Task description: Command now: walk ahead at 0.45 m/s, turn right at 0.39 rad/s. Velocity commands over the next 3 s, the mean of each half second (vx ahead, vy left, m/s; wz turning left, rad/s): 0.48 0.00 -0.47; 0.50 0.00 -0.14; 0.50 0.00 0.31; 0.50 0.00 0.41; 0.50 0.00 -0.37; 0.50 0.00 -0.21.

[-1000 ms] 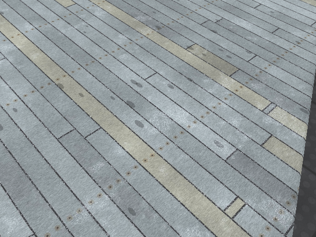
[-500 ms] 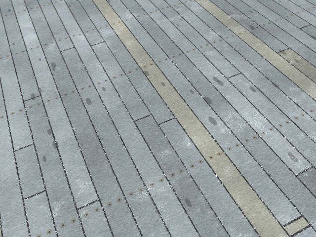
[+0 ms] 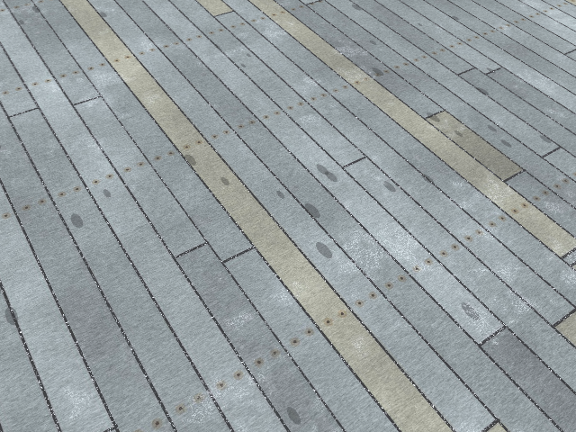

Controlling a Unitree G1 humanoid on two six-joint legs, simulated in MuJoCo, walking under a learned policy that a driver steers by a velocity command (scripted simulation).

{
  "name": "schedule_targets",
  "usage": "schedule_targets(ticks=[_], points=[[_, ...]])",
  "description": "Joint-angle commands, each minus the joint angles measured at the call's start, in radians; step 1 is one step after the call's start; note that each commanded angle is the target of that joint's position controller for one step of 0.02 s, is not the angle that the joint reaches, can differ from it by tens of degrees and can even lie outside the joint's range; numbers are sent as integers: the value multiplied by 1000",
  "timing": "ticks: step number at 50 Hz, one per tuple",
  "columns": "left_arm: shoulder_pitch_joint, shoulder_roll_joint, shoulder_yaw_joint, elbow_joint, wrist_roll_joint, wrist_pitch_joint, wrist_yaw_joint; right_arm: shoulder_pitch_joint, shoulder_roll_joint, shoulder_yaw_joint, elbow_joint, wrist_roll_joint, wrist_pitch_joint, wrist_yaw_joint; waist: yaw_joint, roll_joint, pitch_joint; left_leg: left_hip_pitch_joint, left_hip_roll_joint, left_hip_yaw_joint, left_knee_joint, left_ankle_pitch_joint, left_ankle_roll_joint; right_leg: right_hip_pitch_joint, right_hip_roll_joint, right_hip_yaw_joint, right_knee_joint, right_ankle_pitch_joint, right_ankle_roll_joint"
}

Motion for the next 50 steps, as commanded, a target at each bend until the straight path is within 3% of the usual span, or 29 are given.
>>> schedule_targets(ticks=[1,4,6,8,10,11,12,13,14,15,16,17,18,19,23,26,29,31,34,35,36,37,38,39,40,41,43,45,50], points=[[-148,12,-9,-110,4,-14,-17,-62,-145,-27,-57,2,-16,-8,-11,135,125,-100,216,-34,-140,318,97,-7,-10,-63,-177,135,0],[-257,-17,-26,-152,-1,-21,-43,1,-173,-30,-16,18,-6,-12,-51,113,169,-28,255,-1,-138,395,89,7,-9,-116,-324,135,-38],[-288,-7,-25,-175,-4,-26,-60,8,-195,-34,-3,24,8,-15,-41,113,164,56,276,25,-82,588,80,24,11,-150,-390,80,-72],[-262,30,-10,-185,0,-22,-68,-3,-236,-44,-5,26,23,-23,3,157,92,125,288,53,48,981,68,121,67,-203,-397,-19,-113],[-84,101,24,-153,-3,-10,-61,-17,-262,-53,-14,25,41,-32,111,194,-35,123,286,63,315,1226,58,356,131,-223,-408,-95,-164],[76,153,53,-118,-4,-5,-44,-43,-262,-53,-29,32,41,-34,206,157,-115,-16,252,81,544,1147,33,624,141,-186,-491,-25,-205],[187,218,67,-87,-1,10,-16,-7,-188,-29,-61,4,24,-29,204,-15,-218,-325,169,58,868,431,6,969,-42,87,-465,11,-260],[145,272,69,-119,4,-6,-16,78,-97,10,-109,8,-10,-5,106,-202,-392,-696,-38,-109,1216,-294,-37,1249,-303,716,-604,-209,-488],[164,181,51,-116,11,-10,-14,-68,-202,-18,-127,37,-44,11,191,-50,-387,-781,16,-263,1252,-221,-22,1198,-276,693,-704,-282,-427],[121,153,40,-105,12,-16,-13,-157,-203,-17,-173,62,-55,16,166,-3,-217,-811,53,-241,1189,-130,-8,1041,-240,542,-727,-242,-373],[52,143,35,-111,7,-23,-15,-173,-180,-12,-177,44,-59,8,104,112,-108,-779,94,-226,1098,-72,-12,860,-195,438,-745,-131,-340],[-7,122,29,-123,11,-28,-14,-158,-182,-18,-171,24,-52,3,64,114,-64,-727,123,-223,1025,-36,-26,744,-154,360,-760,-41,-327],[-40,114,24,-134,23,-30,-10,-133,-187,-21,-166,16,-38,5,30,74,-40,-668,140,-223,1001,-14,-38,646,-128,320,-789,8,-326],[-56,111,24,-130,21,-33,-7,-116,-183,-22,-165,9,-25,4,13,55,-26,-648,147,-215,966,-5,-56,588,-113,300,-809,33,-330],[-22,119,19,-76,17,-46,10,-188,-136,-6,-185,-10,-1,-5,31,24,20,-634,153,-156,755,151,-116,447,-66,143,-832,173,-307],[24,122,16,-41,11,-40,15,-311,-103,8,-206,-2,-12,4,94,1,24,-555,114,-133,486,384,-104,436,-16,68,-805,96,-248],[85,151,20,-9,4,-36,12,-397,-120,4,-228,23,-23,20,140,-16,31,-540,87,-140,357,433,-85,516,-70,122,-783,-7,-242],[103,152,21,5,2,-29,13,-423,-143,-6,-244,25,-28,31,143,-24,39,-574,83,-155,301,370,-56,611,-116,172,-736,-7,-233],[95,159,25,17,8,-15,19,-353,-171,-24,-241,24,-34,38,90,-53,25,-502,59,-140,253,228,-3,699,-153,210,-651,135,-198],[81,145,20,14,10,-11,18,-253,-194,-39,-216,21,-36,34,35,-38,-30,-365,33,-110,217,230,27,697,-106,175,-535,284,-175],[80,106,4,0,23,-10,18,-104,-237,-55,-194,10,-38,27,-32,6,-162,-117,121,-186,257,277,84,602,-48,123,-310,257,-140],[208,34,-19,-9,13,-24,17,18,-326,-80,-173,-8,-32,25,-22,243,-333,279,346,-584,228,122,242,250,102,19,81,-63,-56],[209,51,-23,-5,4,-36,15,74,-267,-70,-148,16,-25,36,-38,355,-363,348,416,-882,65,-96,284,60,138,63,235,-505,-39],[114,135,-1,-19,-13,-39,13,16,-205,-50,-156,26,-20,33,-50,232,-213,246,397,-793,45,-212,236,-30,77,82,314,-452,-44],[30,136,-3,-42,-9,-41,13,-53,-183,-41,-171,21,-12,28,-34,146,-116,113,357,-660,34,-160,204,-34,25,34,296,-367,-47],[-14,120,-5,-55,7,-41,13,-100,-165,-32,-171,13,-8,29,-11,106,-33,-15,313,-564,5,-57,199,-19,-9,10,227,-305,-46],[17,93,-1,-42,16,-31,13,-143,-141,-23,-172,6,-14,32,40,145,-2,-141,249,-451,-44,83,185,80,-52,2,137,-231,-37],[42,66,-6,-25,18,-21,15,-139,-147,-25,-156,14,-22,33,56,156,-4,-176,230,-376,-72,191,198,104,-56,-19,86,-200,-20],[-105,29,-21,-53,26,-30,14,-98,-185,-35,-111,23,-10,21,19,119,25,-140,206,-252,-104,341,185,67,-62,-41,-207,20,8]])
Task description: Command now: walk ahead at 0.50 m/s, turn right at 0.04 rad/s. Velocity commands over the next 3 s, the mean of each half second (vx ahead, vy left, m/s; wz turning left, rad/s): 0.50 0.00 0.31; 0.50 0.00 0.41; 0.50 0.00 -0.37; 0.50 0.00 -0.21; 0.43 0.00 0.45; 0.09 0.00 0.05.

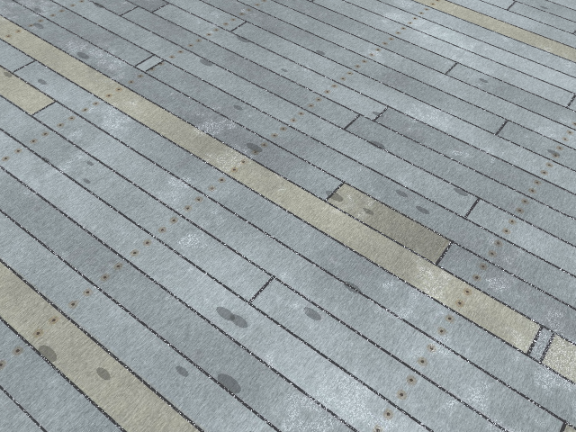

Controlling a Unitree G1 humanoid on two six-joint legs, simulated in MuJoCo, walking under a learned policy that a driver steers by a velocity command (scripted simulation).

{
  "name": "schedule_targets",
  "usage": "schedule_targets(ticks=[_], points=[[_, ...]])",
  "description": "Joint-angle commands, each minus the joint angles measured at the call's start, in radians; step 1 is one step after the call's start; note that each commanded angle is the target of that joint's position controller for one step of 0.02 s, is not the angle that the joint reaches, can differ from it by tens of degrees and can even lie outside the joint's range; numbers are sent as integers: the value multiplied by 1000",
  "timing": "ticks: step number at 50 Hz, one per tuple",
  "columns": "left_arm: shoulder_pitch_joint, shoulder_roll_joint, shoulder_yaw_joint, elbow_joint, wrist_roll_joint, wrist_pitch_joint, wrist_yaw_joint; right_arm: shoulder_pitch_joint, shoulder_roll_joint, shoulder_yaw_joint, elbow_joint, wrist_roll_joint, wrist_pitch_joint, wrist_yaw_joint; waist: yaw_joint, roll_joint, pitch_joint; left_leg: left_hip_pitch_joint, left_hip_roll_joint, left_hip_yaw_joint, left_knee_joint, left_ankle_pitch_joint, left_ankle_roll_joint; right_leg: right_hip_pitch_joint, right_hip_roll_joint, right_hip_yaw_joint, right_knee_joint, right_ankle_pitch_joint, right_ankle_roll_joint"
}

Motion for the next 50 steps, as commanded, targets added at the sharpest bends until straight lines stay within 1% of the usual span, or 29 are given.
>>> schedule_targets(ticks=[1,4,7,10,11,12,13,14,15,16,17,18,19,21,24,28,33,35,36,37,38,39,40,41,42,43,44,47,50], points=[[-69,28,3,-68,0,-20,-5,-33,-171,-43,-52,9,-9,-10,5,113,9,23,239,-151,-146,227,145,-13,-5,-9,-173,155,11],[-178,22,0,-98,-4,-33,-16,33,-183,-47,-16,21,3,-14,-34,107,35,36,239,-160,-125,211,140,34,29,-23,-312,215,13],[-241,36,5,-122,-10,-50,-33,61,-194,-52,3,26,21,-21,-39,115,49,93,271,-212,-73,207,136,53,53,-11,-396,180,2],[-182,76,22,-111,-10,-64,-37,43,-213,-63,7,26,35,-31,17,144,17,122,288,-258,16,277,108,185,76,-14,-459,89,-30],[-86,103,39,-85,-8,-67,-32,26,-207,-61,4,25,38,-32,73,137,-38,98,251,-234,117,385,85,336,92,-35,-500,91,-56],[59,153,60,-54,4,-69,-21,19,-170,-47,-8,16,36,-31,140,119,-157,-6,193,-195,310,362,51,588,30,7,-464,118,-98],[226,238,80,-40,17,-62,-9,52,-88,-20,-41,-13,27,-31,178,-55,-333,-265,87,-129,652,14,-1,932,-203,252,-407,146,-178],[248,242,80,-22,16,-49,-15,160,-45,-7,-51,23,13,-28,131,-294,-431,-545,6,-146,896,-442,-38,1092,-345,643,-550,-100,-293],[213,147,58,-27,3,-44,-11,82,-156,-36,-38,48,13,-30,157,-149,-296,-634,70,-189,992,-385,-43,987,-304,588,-605,-249,-254],[152,107,45,-27,-4,-43,-7,-6,-182,-47,-63,47,16,-30,149,-89,-168,-658,107,-158,992,-288,-42,853,-274,439,-626,-224,-220],[91,81,34,-27,1,-44,-10,-40,-167,-47,-67,35,24,-31,117,-31,-100,-616,141,-145,965,-214,-49,722,-232,341,-660,-132,-205],[47,61,30,-21,7,-47,-12,-46,-151,-50,-74,27,32,-29,86,-48,-55,-579,168,-148,925,-164,-54,628,-200,263,-695,-71,-202],[21,56,31,-15,13,-52,-11,-28,-130,-50,-72,29,44,-25,60,-72,-37,-525,188,-148,908,-134,-58,560,-178,197,-729,-30,-196],[0,63,38,2,13,-65,-9,-27,-97,-47,-78,32,62,-23,38,-58,-9,-509,196,-137,887,-101,-71,499,-171,101,-774,67,-204],[14,97,52,32,14,-71,-2,-84,-87,-44,-110,21,70,-23,41,-20,18,-560,203,-141,779,2,-88,509,-174,-4,-796,178,-213],[34,136,61,55,8,-57,9,-202,-65,-32,-146,23,58,5,84,-1,42,-522,189,-82,535,182,-73,544,-151,-133,-795,203,-184],[92,185,78,90,-19,-28,10,-323,-82,-34,-213,23,62,31,115,2,78,-528,166,-20,382,110,-21,689,-201,-190,-744,248,-150],[85,212,87,91,-28,-15,13,-297,-110,-49,-225,18,68,35,82,-23,41,-442,113,33,360,7,18,730,-203,-223,-632,513,-128],[77,225,91,90,-34,-8,15,-227,-137,-65,-214,17,73,33,36,-33,-9,-336,68,66,349,-30,42,731,-191,-245,-510,668,-113],[63,217,87,86,-39,-1,17,-78,-179,-93,-175,19,76,27,-50,-12,-86,-131,12,90,287,15,75,674,-153,-281,-307,728,-85],[84,174,69,75,-17,-4,20,97,-256,-129,-129,25,84,8,-121,71,-177,178,55,-35,272,48,123,450,-112,-285,-13,503,-38],[165,27,21,11,28,-25,11,60,-380,-143,-140,34,76,0,5,369,-234,467,314,-610,160,-126,300,-8,91,-220,350,-394,29],[96,97,25,13,-5,-61,-2,79,-295,-113,-183,24,55,8,-61,246,-388,524,400,-869,6,-263,346,-102,109,27,466,-462,13],[14,153,41,-4,-46,-75,-10,54,-226,-93,-163,12,40,13,-72,172,-256,443,383,-727,-13,-196,288,-174,62,31,460,-359,-9],[-1,135,33,-4,-39,-84,-6,2,-203,-83,-162,13,32,12,-34,114,-170,305,345,-595,-1,-96,252,-149,15,21,383,-271,-25],[4,132,34,14,-17,-82,1,-72,-164,-71,-167,9,31,9,6,78,-117,175,316,-481,2,33,220,-88,-28,16,304,-211,-23],[31,135,39,30,-12,-69,0,-116,-131,-57,-178,-5,27,6,40,98,-102,84,288,-407,-18,138,205,-11,-55,23,264,-170,-24],[73,100,34,62,-11,-27,-2,-121,-140,-55,-155,-8,5,2,65,97,-78,-13,271,-280,-85,279,205,44,-61,5,198,-94,0],[-1,78,26,46,-9,-11,2,-89,-151,-57,-115,-11,-6,-8,44,84,-17,-1,256,-176,-133,298,179,-38,-61,15,64,61,20]])
Over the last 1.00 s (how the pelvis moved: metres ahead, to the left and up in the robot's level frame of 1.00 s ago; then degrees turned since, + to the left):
0.57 -0.06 0.00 -19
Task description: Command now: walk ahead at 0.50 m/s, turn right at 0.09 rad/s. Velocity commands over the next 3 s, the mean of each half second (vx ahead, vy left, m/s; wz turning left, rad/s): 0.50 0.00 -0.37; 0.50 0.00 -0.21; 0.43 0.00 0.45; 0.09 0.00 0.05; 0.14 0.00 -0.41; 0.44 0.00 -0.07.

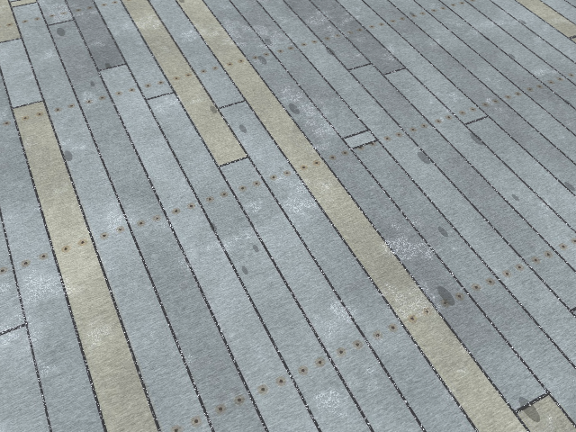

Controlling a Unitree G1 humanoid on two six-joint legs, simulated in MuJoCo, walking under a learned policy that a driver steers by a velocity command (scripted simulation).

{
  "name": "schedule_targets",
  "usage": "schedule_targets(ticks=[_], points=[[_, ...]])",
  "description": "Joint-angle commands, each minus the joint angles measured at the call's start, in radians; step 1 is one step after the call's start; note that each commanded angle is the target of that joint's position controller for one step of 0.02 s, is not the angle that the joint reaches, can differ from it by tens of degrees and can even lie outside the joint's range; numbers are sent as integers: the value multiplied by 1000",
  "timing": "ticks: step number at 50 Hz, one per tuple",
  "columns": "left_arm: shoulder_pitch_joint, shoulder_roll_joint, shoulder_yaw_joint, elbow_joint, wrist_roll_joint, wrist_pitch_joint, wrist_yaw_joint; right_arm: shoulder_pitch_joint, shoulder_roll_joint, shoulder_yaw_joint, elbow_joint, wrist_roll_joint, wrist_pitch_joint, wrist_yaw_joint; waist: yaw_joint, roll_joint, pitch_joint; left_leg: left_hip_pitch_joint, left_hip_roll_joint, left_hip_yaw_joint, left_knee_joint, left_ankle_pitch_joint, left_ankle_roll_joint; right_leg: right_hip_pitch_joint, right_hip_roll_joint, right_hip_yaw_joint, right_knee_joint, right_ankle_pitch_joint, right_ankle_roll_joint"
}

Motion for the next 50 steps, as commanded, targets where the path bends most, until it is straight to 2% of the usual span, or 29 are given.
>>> schedule_targets(ticks=[1,6,11,14,15,16,17,18,19,20,21,22,23,25,29,31,34,36,38,39,40,41,42,43,44,45,46,48,50], points=[[7,58,13,-38,0,7,0,-20,-150,-40,-42,-3,-28,-14,13,78,-35,53,273,-127,-189,283,133,-44,-20,31,-116,180,13],[-101,32,3,-68,-10,-4,-22,2,-164,-42,4,-3,-31,-23,-41,85,23,113,278,-8,-228,230,82,-23,35,9,-366,363,-6],[-175,21,-5,-124,-6,-10,-57,41,-172,-51,53,11,-1,-32,-64,81,51,310,339,39,-140,409,70,-96,67,-34,-469,230,-52],[-101,61,15,-136,-2,-5,-67,8,-213,-62,45,16,23,-51,-3,141,-38,353,338,81,51,902,33,60,150,-126,-464,64,-107],[0,98,34,-118,-2,-1,-63,-3,-222,-62,41,15,31,-59,55,147,-101,329,323,102,197,1014,14,197,187,-144,-470,43,-133],[154,150,62,-88,-4,1,-51,-20,-217,-57,35,18,33,-65,143,116,-180,204,286,130,417,944,-22,447,200,-111,-533,117,-175],[291,251,89,-71,-5,12,-31,33,-156,-33,10,-12,15,-64,161,-64,-304,-100,205,138,764,448,-70,798,-16,203,-502,185,-277],[267,252,82,-87,-18,5,-31,89,-66,1,-17,-16,-18,-40,89,-217,-429,-476,-13,-21,1073,-399,-125,1076,-211,758,-658,0,-468],[277,181,64,-88,-12,5,-29,-15,-154,-17,-27,24,-54,-19,160,-96,-402,-591,56,-160,1110,-363,-95,1069,-185,720,-729,-111,-417],[231,145,54,-96,-7,4,-24,-100,-169,-17,-61,51,-71,-10,153,-40,-264,-628,103,-142,1054,-281,-76,943,-152,577,-743,-97,-370],[165,129,46,-107,-6,3,-24,-125,-156,-14,-67,33,-77,-14,101,60,-153,-597,144,-127,945,-223,-76,770,-112,477,-763,2,-340],[112,100,38,-121,-3,1,-20,-126,-168,-24,-66,6,-72,-21,65,60,-111,-532,173,-122,855,-186,-87,653,-80,411,-781,100,-327],[84,94,33,-139,7,3,-16,-107,-164,-27,-66,-2,-61,-21,36,30,-86,-473,183,-120,825,-169,-100,566,-54,377,-805,164,-328],[65,106,37,-145,5,3,-7,-69,-142,-23,-62,-8,-41,-24,7,6,-70,-431,188,-95,738,-153,-135,467,-29,317,-829,262,-334],[96,150,51,-130,-6,10,14,-189,-91,0,-93,-11,-31,-28,46,-14,-42,-357,148,-57,432,93,-179,346,55,195,-822,262,-277],[135,148,50,-115,-9,18,19,-253,-84,4,-102,-1,-37,-21,83,-33,-53,-303,114,-50,295,229,-183,352,66,191,-804,193,-248],[193,131,43,-85,-13,23,18,-298,-107,-2,-111,13,-50,-6,111,-50,-58,-290,111,-73,203,266,-158,444,17,250,-753,118,-230],[203,129,43,-76,-7,24,17,-290,-131,-14,-114,12,-57,1,98,-64,-53,-284,115,-82,171,201,-123,513,-23,302,-702,114,-214],[182,128,43,-78,-2,28,15,-212,-149,-28,-96,10,-63,-1,45,-80,-60,-187,101,-53,128,136,-78,534,-20,312,-625,207,-189],[174,101,32,-83,5,27,12,-112,-180,-43,-73,2,-66,-6,-3,-64,-122,-51,117,-56,125,136,-41,526,27,265,-497,311,-161],[207,54,13,-99,22,24,12,31,-237,-56,-58,-10,-68,-9,-43,52,-266,198,271,-233,154,152,39,411,94,192,-221,177,-123],[343,3,-4,-103,-5,9,10,127,-317,-82,-6,-4,-53,0,-5,382,-362,484,450,-698,32,-89,220,66,239,71,121,-256,-43],[295,84,6,-96,-10,1,9,133,-225,-59,-8,27,-49,9,-34,292,-307,481,457,-844,-60,-341,213,-81,186,120,221,-355,-42],[160,133,20,-122,-12,-4,7,69,-173,-42,-21,28,-43,7,-54,183,-166,367,417,-716,-69,-334,170,-129,137,105,237,-266,-49],[80,119,15,-142,1,-10,9,24,-164,-36,-34,13,-35,5,-48,103,-103,257,369,-608,-73,-217,151,-111,109,73,205,-203,-50],[45,103,15,-158,17,-20,8,-3,-155,-32,-36,10,-29,5,-29,82,-50,176,333,-540,-84,-95,152,-102,85,66,134,-160,-46],[53,89,16,-160,24,-25,6,-13,-142,-27,-39,5,-28,2,-4,105,-56,133,297,-486,-96,-5,143,-48,65,66,73,-127,-42],[70,61,11,-158,27,-26,3,-12,-135,-25,-34,14,-25,-3,18,142,-74,99,260,-421,-114,103,149,10,68,43,-41,-124,-20],[32,38,1,-165,28,-22,4,1,-160,-34,-23,23,-19,-14,15,140,-68,47,251,-374,-125,160,161,46,83,18,-175,-110,8]])
Over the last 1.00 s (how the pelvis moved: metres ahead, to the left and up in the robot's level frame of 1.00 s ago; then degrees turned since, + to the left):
0.50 0.10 0.00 25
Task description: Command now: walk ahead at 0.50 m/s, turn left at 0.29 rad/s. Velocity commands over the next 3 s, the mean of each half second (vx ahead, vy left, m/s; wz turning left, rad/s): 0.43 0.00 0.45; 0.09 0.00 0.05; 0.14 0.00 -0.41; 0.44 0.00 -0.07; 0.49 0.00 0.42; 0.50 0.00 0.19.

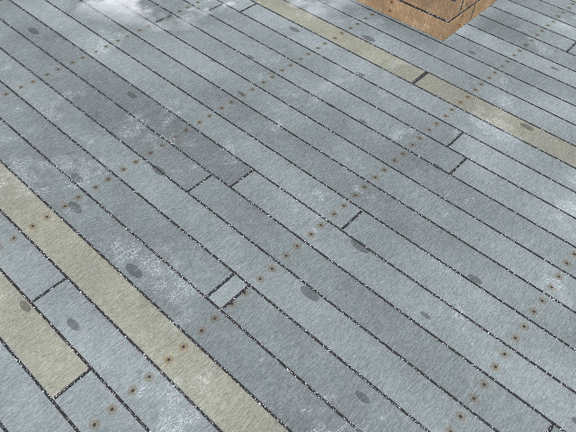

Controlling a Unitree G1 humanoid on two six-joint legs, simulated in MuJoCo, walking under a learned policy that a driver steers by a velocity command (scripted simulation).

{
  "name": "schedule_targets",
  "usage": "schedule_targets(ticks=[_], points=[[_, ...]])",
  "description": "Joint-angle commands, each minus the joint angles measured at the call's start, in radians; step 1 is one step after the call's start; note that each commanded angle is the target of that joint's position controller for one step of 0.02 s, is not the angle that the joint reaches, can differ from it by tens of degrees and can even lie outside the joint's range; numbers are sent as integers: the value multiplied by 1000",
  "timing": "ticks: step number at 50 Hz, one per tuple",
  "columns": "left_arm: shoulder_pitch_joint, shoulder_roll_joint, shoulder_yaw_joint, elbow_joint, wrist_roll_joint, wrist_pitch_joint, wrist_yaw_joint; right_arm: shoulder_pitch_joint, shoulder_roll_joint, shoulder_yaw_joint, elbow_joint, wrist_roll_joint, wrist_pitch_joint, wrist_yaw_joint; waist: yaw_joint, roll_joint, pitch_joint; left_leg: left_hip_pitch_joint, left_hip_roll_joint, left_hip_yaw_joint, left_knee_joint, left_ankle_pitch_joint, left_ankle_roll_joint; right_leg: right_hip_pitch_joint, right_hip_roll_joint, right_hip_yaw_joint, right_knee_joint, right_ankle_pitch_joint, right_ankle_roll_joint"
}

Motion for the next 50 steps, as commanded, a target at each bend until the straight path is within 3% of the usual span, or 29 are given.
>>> schedule_targets(ticks=[1,5,8,10,12,13,14,15,16,17,18,19,22,26,30,32,33,34,35,36,37,38,39,40,42,46,50], points=[[-50,38,6,-80,4,-17,0,-33,-173,-46,-64,12,-6,-19,22,130,-35,80,225,-266,-169,148,192,-69,-12,3,-197,75,35],[-173,40,2,-95,-10,-28,-11,20,-195,-56,-42,18,14,-33,-20,132,-18,14,202,-246,-158,100,160,46,31,7,-404,303,56],[-221,66,12,-110,-18,-37,-16,53,-191,-58,-31,25,26,-37,-24,133,-15,35,213,-304,-112,32,140,105,45,31,-486,309,46],[-193,86,25,-106,-21,-45,-15,41,-190,-61,-35,25,33,-39,8,148,-19,41,216,-345,-62,4,118,183,43,31,-530,275,23],[-56,122,48,-74,-13,-48,-3,21,-141,-48,-48,19,34,-38,84,138,-79,-22,152,-315,86,5,68,403,-5,44,-579,243,-26],[96,179,64,-57,0,-48,7,14,-77,-26,-69,5,30,-35,147,18,-198,-140,85,-222,364,-119,27,628,-178,208,-583,165,-89],[166,255,84,-26,5,-28,4,125,-35,-10,-105,29,19,-37,101,-286,-290,-433,-15,-90,639,-434,-17,847,-382,616,-674,-69,-238],[150,179,71,-26,-11,-25,-2,115,-132,-30,-83,40,19,-40,112,-207,-203,-559,63,-97,791,-410,-34,792,-391,698,-720,-260,-245],[106,124,55,-35,-11,-23,1,27,-176,-45,-89,30,25,-41,123,-118,-86,-577,86,-95,841,-328,-45,684,-351,552,-720,-110,-215],[47,96,43,-41,0,-22,0,-3,-169,-49,-90,18,34,-43,96,-53,-40,-529,108,-78,841,-270,-62,584,-307,410,-716,147,-197],[2,69,35,-39,4,-19,-1,-19,-162,-54,-97,8,42,-43,71,-49,-12,-499,122,-71,815,-245,-77,514,-273,302,-709,388,-188],[-24,62,32,-35,8,-18,-1,-11,-147,-56,-102,9,52,-39,43,-76,-11,-450,142,-60,793,-237,-87,458,-249,209,-704,562,-178],[-48,98,46,-8,2,-17,4,-44,-93,-44,-133,11,74,-33,29,-95,-18,-410,143,1,686,-176,-118,394,-224,58,-733,762,-194],[-50,139,56,27,-9,9,22,-119,-61,-24,-161,3,71,-11,48,-67,-65,-282,133,35,432,31,-104,373,-205,-54,-740,768,-196],[-21,172,61,67,-34,18,17,-198,-93,-32,-192,-2,65,11,62,-57,-77,-195,104,41,253,62,-61,423,-222,-63,-677,709,-173],[-30,183,62,80,-49,22,16,-178,-112,-41,-191,-6,63,14,33,-51,-83,-115,80,56,137,82,-25,432,-219,-60,-589,682,-145],[-16,169,56,91,-49,22,15,-136,-135,-53,-177,-10,62,7,11,-27,-107,-4,54,69,63,160,1,410,-182,-78,-501,667,-116],[34,136,44,100,-28,16,11,-97,-199,-71,-174,-16,63,-7,5,55,-153,144,118,4,45,485,37,335,-121,-125,-364,539,-59],[97,72,13,77,19,7,2,-64,-272,-75,-199,-47,69,-25,26,261,-266,435,389,-297,133,965,192,66,-22,-160,-72,-10,21],[127,64,-2,97,9,19,-7,-73,-169,-38,-198,-39,70,-23,15,269,-414,439,501,-426,96,885,325,40,-8,-16,60,-392,51],[94,124,16,114,-21,41,-12,-104,-99,-16,-185,-28,70,-11,6,160,-348,342,432,-335,60,710,282,44,-50,28,80,-378,62],[55,112,15,110,-35,57,-8,-153,-87,-10,-170,-25,65,-4,24,142,-251,275,375,-261,40,574,226,8,-62,17,52,-358,63],[43,104,15,120,-30,73,4,-199,-97,-12,-161,-23,64,-2,36,117,-189,194,344,-217,6,453,187,14,-74,17,-6,-313,72],[53,109,18,129,-19,90,17,-244,-111,-17,-154,-28,63,-4,59,136,-156,85,321,-170,-28,372,166,89,-75,11,-52,-244,87],[104,89,15,154,-16,108,27,-292,-123,-25,-138,-44,64,-12,89,168,-130,-42,288,-93,-67,265,155,211,-49,-22,-119,-147,102],[47,110,26,122,-20,118,36,-288,-152,-42,-109,-30,76,-43,52,176,-101,-29,334,-93,-92,84,179,182,-38,-51,-132,-93,72],[31,89,30,99,-20,123,28,-305,-147,-50,-82,-16,90,-61,55,169,-80,-5,361,-72,-75,47,165,187,-37,-76,-198,-80,29]])
Over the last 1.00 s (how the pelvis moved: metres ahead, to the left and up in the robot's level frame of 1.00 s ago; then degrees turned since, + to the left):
0.58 -0.10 0.00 -20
